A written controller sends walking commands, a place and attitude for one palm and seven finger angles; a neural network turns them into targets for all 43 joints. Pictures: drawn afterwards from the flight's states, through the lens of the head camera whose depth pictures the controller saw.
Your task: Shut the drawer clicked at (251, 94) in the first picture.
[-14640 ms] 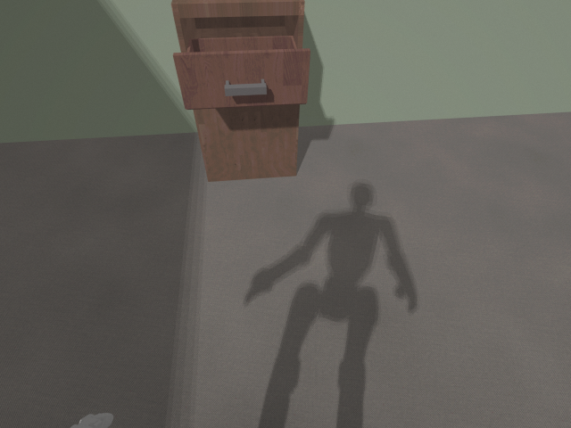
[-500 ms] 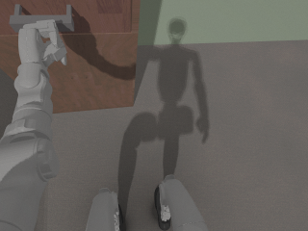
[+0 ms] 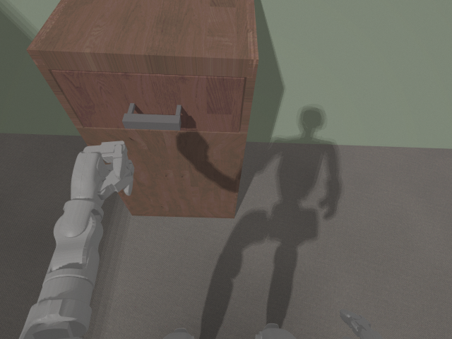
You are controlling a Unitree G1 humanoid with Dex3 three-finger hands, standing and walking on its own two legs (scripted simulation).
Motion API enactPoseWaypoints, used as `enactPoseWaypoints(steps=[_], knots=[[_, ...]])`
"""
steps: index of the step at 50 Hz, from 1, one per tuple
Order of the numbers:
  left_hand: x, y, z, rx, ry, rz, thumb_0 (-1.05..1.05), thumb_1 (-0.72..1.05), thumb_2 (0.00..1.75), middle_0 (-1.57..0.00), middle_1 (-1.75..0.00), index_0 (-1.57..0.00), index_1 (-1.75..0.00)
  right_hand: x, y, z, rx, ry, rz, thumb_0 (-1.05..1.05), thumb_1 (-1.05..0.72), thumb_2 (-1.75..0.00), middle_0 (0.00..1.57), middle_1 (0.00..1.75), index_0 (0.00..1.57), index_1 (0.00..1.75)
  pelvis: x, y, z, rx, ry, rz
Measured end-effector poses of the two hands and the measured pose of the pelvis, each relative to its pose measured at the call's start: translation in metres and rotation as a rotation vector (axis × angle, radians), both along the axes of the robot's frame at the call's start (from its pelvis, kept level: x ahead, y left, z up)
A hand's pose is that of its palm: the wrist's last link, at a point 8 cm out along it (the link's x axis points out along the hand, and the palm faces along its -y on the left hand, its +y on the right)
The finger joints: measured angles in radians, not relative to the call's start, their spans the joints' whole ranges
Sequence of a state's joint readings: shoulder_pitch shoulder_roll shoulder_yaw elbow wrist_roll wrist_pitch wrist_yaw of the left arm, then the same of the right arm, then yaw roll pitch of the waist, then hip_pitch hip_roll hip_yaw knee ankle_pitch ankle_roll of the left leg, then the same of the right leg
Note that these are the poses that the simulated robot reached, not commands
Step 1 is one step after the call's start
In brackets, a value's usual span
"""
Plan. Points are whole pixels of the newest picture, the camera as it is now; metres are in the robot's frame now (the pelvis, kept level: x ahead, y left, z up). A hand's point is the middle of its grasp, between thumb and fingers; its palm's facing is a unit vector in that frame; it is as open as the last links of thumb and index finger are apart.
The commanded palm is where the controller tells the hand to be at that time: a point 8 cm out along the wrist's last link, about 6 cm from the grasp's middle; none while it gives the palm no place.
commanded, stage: draw the hand back to the body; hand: left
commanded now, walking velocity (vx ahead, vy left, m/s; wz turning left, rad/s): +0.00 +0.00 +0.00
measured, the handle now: (154, 115) +0.60 +0.18 -0.02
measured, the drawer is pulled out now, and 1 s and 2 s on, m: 0.00 0.00 0.00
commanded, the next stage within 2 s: step back with the hand held close in 0.96 s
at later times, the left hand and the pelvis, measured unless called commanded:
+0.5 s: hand (47, 228) +0.25 +0.22 +0.15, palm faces +0.28 -0.91 -0.30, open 3.3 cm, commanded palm +0.20 +0.26 +0.17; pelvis +0.00 +0.00 +0.05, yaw +1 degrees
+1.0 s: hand out of the picture +0.17 +0.24 +0.21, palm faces +0.42 -0.82 -0.39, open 3.3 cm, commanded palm +0.12 +0.28 +0.23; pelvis -0.01 +0.00 +0.05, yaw +0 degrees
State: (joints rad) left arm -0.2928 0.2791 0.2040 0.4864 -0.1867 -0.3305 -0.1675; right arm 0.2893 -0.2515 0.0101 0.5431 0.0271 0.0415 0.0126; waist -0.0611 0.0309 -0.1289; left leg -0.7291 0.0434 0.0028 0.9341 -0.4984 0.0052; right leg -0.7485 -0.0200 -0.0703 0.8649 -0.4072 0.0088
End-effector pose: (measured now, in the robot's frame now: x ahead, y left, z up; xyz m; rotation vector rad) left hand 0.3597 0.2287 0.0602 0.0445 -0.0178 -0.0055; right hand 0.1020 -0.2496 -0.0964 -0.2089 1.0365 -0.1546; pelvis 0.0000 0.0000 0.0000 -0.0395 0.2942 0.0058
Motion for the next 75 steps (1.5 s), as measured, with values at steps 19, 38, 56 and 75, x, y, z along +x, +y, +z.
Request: enactPoseWaypoints(steps=[19,38,56,75], knots=[[-0.118,0.026,0.083,0.235,0.054,0.248,0.02,0.9,0.9,-1.4,-1.6,-1.4,-1.6,0.078,0.032,0.065,0.014,-0.309,0.101,0.01,-0.91,-0.89,0.2,0.3,0.2,0.3,-0.001,-0.001,0.042,0.03,-0.271,0.004],[-0.211,0.046,0.161,0.388,-0.108,0.384,0.02,0.89,0.9,-1.4,-1.6,-1.41,-1.6,0.078,0.033,0.075,0.021,-0.369,0.163,0.01,-0.9,-0.89,0.21,0.3,0.21,0.3,0.002,-0.005,0.054,0.026,-0.367,0.003],[-0.231,0.048,0.166,0.403,-0.149,0.399,0.01,0.89,0.9,-1.4,-1.6,-1.41,-1.6,0.06,0.03,0.077,0.002,-0.389,0.151,0.01,-0.9,-0.89,0.21,0.3,0.21,0.3,-0.01,-0.005,0.054,0.023,-0.387,-0.002],[-0.245,0.069,0.169,0.537,-0.152,0.292,0.01,0.89,0.9,-1.4,-1.6,-1.41,-1.6,0.016,0.025,0.072,-0.048,-0.284,0.02,0.01,-0.91,-0.89,0.2,0.3,0.21,0.3,-0.041,0.019,0.051,0.038,-0.291,-0.02]])
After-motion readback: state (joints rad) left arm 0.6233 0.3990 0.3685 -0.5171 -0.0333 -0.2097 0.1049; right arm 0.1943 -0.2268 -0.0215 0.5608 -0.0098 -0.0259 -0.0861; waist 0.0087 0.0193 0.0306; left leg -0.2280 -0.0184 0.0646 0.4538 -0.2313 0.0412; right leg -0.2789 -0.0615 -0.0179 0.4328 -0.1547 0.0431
